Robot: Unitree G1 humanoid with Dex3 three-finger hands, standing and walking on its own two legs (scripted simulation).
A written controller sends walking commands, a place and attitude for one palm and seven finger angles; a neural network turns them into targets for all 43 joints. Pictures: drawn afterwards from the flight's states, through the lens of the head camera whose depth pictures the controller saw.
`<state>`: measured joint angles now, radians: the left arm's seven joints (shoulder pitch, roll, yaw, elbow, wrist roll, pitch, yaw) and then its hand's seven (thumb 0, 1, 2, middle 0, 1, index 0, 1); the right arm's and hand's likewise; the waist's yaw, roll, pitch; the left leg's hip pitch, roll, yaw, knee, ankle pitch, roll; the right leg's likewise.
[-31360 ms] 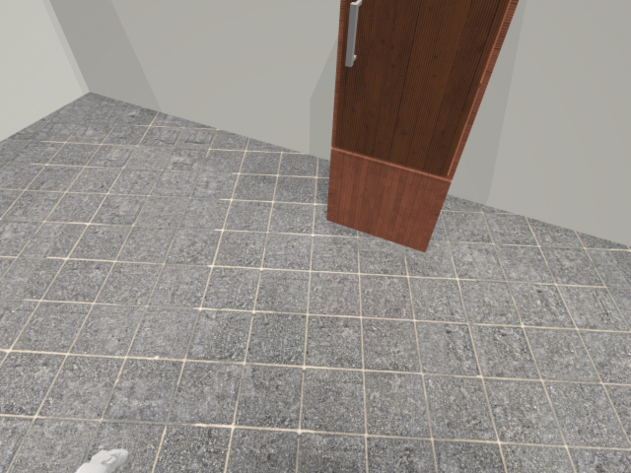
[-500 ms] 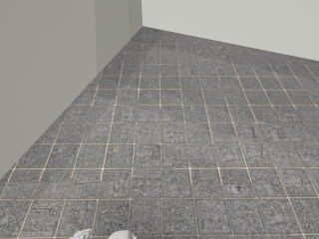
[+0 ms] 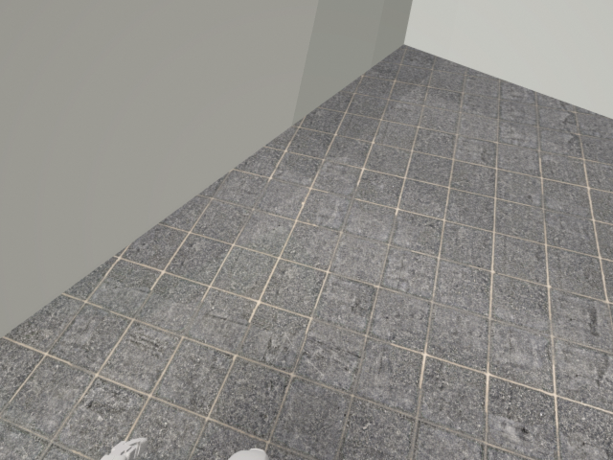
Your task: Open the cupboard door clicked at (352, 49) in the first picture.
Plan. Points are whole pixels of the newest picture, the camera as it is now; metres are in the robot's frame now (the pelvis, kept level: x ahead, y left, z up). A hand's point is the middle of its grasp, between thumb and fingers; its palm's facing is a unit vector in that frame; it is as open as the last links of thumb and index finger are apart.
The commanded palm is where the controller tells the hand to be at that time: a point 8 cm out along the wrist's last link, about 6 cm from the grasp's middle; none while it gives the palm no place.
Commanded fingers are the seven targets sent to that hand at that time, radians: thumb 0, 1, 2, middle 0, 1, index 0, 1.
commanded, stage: turn to face it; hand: left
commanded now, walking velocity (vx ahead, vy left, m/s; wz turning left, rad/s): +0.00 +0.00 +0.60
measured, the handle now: out of the picture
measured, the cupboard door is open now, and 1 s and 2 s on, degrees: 44 44 44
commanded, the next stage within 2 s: none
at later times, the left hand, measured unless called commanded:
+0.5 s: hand out of the picture +0.02 +0.22 -0.16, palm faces +0.35 -0.91 -0.24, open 7.4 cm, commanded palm none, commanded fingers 0.00 0.90 0.90 -0.20 -0.30 -0.20 -0.30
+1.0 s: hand out of the picture -0.03 +0.14 -0.15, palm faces +0.60 -0.77 -0.23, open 7.4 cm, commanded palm none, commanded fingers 0.00 0.90 0.90 -0.20 -0.30 -0.20 -0.30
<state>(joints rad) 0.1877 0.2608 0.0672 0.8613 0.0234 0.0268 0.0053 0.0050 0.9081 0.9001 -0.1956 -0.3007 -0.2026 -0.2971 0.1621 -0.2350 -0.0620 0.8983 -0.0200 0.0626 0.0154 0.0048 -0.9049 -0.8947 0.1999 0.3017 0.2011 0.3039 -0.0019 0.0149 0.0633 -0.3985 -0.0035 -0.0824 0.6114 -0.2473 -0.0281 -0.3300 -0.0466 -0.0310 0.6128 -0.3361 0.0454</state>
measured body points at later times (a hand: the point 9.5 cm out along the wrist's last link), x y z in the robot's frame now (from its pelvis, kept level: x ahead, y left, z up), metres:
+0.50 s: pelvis +0.02 -0.01 +0.01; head +0.05 +0.03 +0.45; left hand +0.00 +0.27 -0.15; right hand +0.20 -0.22 -0.12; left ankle +0.01 +0.10 -0.72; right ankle +0.04 -0.15 -0.66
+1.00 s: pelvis +0.04 -0.05 +0.02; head +0.08 -0.02 +0.46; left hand -0.06 +0.18 -0.13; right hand +0.27 -0.21 -0.13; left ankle -0.04 +0.05 -0.68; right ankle +0.10 -0.15 -0.72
